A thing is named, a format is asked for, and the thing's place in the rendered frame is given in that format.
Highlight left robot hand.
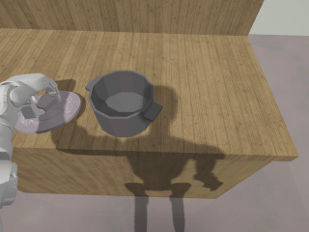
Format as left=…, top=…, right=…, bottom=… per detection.
left=6, top=72, right=61, bottom=119

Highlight lid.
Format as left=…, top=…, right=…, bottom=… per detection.
left=14, top=91, right=82, bottom=134

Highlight knob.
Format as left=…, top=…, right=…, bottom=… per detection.
left=35, top=96, right=57, bottom=112

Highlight left robot forearm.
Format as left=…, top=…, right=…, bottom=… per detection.
left=0, top=80, right=30, bottom=161

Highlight table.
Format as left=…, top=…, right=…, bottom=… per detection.
left=0, top=0, right=299, bottom=199

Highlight left robot upper arm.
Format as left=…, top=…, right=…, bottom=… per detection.
left=0, top=159, right=18, bottom=232

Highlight pot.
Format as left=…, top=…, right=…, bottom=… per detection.
left=85, top=70, right=163, bottom=138

